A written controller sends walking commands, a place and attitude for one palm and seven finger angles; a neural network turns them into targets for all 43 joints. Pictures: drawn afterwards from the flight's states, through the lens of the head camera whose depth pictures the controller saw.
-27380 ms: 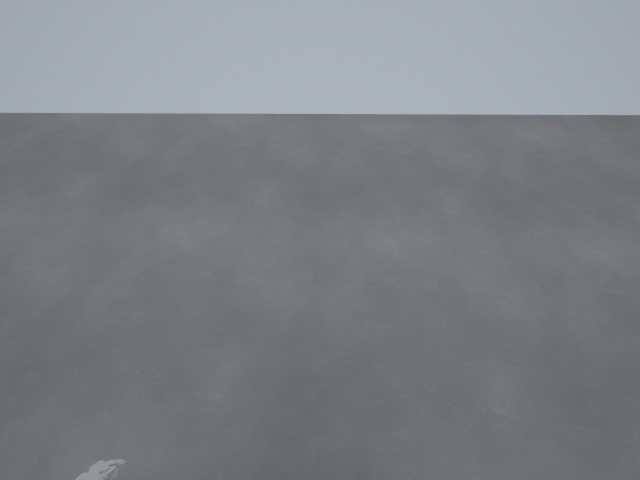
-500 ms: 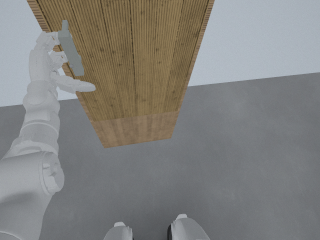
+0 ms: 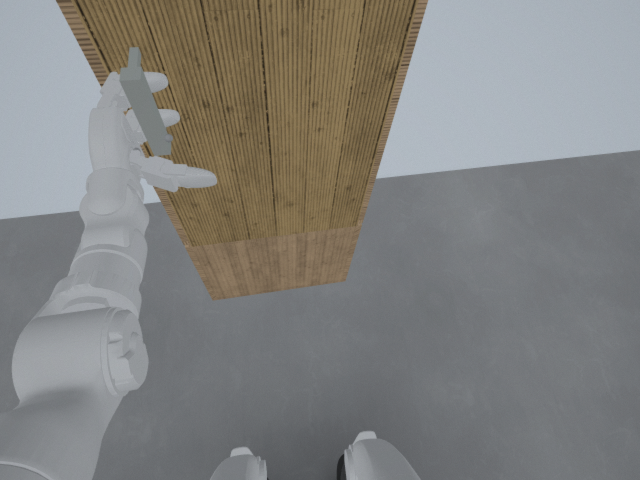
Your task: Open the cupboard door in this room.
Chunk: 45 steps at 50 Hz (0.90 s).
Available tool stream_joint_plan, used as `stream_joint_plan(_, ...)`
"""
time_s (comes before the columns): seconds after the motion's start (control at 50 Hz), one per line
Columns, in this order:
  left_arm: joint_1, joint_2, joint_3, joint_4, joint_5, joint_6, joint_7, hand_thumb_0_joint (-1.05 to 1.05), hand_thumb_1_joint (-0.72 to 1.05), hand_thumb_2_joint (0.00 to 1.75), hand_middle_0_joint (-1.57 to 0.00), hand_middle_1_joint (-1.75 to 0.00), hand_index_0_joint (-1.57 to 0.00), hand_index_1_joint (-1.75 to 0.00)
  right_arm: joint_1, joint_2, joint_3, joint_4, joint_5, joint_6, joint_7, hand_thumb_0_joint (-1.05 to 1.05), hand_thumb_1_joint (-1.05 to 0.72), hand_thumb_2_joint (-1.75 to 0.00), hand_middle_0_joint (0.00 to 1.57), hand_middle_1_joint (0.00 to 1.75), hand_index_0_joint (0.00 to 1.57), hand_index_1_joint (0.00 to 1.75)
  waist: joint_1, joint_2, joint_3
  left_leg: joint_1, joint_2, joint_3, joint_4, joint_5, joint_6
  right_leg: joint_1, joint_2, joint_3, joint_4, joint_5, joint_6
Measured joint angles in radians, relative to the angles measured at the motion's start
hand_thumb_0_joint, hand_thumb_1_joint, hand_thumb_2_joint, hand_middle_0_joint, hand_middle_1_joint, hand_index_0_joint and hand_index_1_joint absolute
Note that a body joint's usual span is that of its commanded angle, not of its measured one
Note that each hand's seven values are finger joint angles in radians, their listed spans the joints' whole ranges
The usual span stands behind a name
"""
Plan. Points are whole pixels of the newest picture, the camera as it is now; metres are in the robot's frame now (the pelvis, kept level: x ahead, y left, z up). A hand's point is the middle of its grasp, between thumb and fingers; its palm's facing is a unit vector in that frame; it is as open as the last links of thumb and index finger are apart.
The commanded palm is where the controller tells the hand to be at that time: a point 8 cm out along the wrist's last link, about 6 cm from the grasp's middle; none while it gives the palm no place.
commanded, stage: slide the fingers in behind the handle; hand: left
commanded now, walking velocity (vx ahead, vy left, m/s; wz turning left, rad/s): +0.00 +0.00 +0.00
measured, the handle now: (149, 104) +0.57 +0.18 +0.10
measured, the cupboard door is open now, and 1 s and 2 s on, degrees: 0 0 26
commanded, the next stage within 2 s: close the thumb around the handle in 0.46 s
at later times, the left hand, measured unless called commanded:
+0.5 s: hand (170, 140) +0.51 +0.15 +0.09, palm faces +0.11 -0.99 -0.02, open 14.1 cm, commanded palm +0.48 +0.18 +0.09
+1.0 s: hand (169, 136) +0.52 +0.15 +0.09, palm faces +0.10 -0.99 -0.01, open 8.8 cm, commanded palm +0.49 +0.18 +0.09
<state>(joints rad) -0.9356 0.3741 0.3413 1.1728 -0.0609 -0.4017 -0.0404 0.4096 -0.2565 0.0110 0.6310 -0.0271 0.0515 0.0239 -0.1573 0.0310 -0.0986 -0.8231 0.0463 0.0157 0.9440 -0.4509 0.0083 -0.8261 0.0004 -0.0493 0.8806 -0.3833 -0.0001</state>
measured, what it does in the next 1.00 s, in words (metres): stands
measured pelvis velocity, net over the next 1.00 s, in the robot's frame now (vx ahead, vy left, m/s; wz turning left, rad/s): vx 0.00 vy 0.00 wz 0.01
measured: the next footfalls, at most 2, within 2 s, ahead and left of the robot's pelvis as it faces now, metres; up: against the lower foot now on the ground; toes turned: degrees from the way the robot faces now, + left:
none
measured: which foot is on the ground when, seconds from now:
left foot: down 0.00-1.00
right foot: down 0.00-1.00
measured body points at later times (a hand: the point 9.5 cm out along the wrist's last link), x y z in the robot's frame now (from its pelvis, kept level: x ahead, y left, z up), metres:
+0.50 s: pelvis +0.00 +0.00 +0.00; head +0.11 +0.01 +0.44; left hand +0.50 +0.20 +0.10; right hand +0.00 -0.26 -0.12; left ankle -0.01 +0.11 -0.68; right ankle +0.02 -0.12 -0.68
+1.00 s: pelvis +0.00 +0.00 +0.00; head +0.12 +0.01 +0.43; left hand +0.51 +0.20 +0.09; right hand +0.00 -0.26 -0.12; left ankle -0.01 +0.11 -0.68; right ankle +0.02 -0.12 -0.68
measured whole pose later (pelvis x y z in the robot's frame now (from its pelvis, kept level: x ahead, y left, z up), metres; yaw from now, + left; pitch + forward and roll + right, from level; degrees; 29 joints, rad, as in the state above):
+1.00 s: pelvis +0.00 +0.00 +0.00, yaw +1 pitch +20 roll -2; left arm -0.97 0.37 0.31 1.19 -0.06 -0.42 -0.01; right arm 0.41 -0.26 0.01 0.65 -0.04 0.04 0.03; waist -0.16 0.04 -0.10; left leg -0.85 0.04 0.00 0.96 -0.45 0.01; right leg -0.85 -0.01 -0.06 0.89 -0.39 0.00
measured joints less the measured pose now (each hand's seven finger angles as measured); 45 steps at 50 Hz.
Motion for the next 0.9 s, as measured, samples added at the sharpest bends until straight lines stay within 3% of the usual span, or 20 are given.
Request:
stream_joint_plan(0.12, -0.004, -0.008, -0.023, 0.0, 0.0, -0.014, 0.033, -0.01, -0.5, 0.3, -0.29, -1.2, -0.27, -1.2, 0.0, -0.001, -0.006, 0.011, -0.007, -0.012, 0.007, 0.0, -0.91, -0.9, 0.2, 0.3, 0.2, 0.3, 0.002, 0.0, -0.001, -0.012, -0.003, -0.004, 0.008, 0.001, -0.001, -0.01, -0.003, -0.003, 0.009, -0.002, -0.001)
stream_joint_plan(0.64, -0.024, -0.018, -0.04, 0.025, 0.0, -0.027, 0.042, -0.01, -0.48, 0.31, -0.29, -1.21, -0.27, -1.2, -0.01, 0.001, -0.002, 0.025, -0.01, -0.018, 0.007, 0.0, -0.91, -0.9, 0.2, 0.3, 0.2, 0.3, 0.006, 0.006, -0.002, -0.021, -0.01, -0.012, 0.016, -0.001, 0.001, -0.014, -0.009, -0.01, 0.015, -0.006, 0.001)
stream_joint_plan(0.76, -0.037, -0.011, -0.04, 0.03, -0.001, -0.023, 0.038, -0.01, -0.32, 0.38, -0.31, -1.22, -0.28, -1.22, -0.011, -0.001, -0.002, 0.022, -0.01, -0.018, 0.006, 0.0, -0.91, -0.9, 0.2, 0.3, 0.2, 0.3, 0.003, 0.004, -0.001, -0.03, -0.01, -0.013, 0.019, -0.002, 0.001, -0.023, -0.009, -0.011, 0.018, -0.007, 0.001)
stream_joint_plan(0.9, -0.034, -0.01, -0.038, 0.024, -0.001, -0.021, 0.038, -0.01, 0.0, 0.52, -0.33, -1.26, -0.31, -1.25, -0.005, -0.002, -0.002, 0.021, -0.01, -0.013, 0.007, 0.0, -0.91, -0.9, 0.2, 0.3, 0.2, 0.3, 0.002, 0.005, -0.003, -0.031, -0.009, -0.014, 0.019, -0.003, 0.002, -0.024, -0.008, -0.011, 0.016, -0.007, 0.002)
